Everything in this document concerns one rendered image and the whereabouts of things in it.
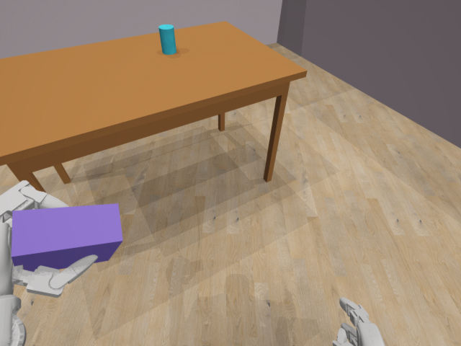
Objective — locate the robot left forearm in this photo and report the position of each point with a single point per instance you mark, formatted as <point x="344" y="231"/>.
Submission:
<point x="12" y="329"/>

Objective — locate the sponge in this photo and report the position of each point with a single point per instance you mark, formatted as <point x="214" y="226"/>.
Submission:
<point x="58" y="237"/>

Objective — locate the table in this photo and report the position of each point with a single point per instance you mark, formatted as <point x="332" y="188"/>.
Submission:
<point x="60" y="105"/>

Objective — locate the right robot hand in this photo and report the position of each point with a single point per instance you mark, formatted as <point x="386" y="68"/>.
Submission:
<point x="367" y="333"/>

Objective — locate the left robot hand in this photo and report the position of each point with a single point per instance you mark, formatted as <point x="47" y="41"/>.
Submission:
<point x="45" y="281"/>

